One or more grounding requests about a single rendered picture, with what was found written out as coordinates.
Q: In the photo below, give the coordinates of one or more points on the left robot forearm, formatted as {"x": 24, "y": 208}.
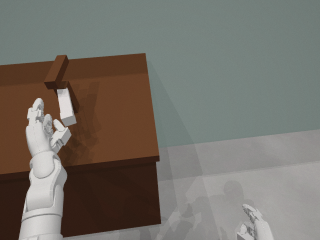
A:
{"x": 43, "y": 207}

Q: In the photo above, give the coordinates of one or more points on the robot right hand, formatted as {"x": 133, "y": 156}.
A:
{"x": 260, "y": 230}

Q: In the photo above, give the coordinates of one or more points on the robot left hand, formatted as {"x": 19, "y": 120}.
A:
{"x": 39, "y": 133}

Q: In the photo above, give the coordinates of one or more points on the counter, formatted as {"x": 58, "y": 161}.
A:
{"x": 111, "y": 156}

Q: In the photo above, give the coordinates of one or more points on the tap lever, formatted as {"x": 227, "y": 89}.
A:
{"x": 66, "y": 109}

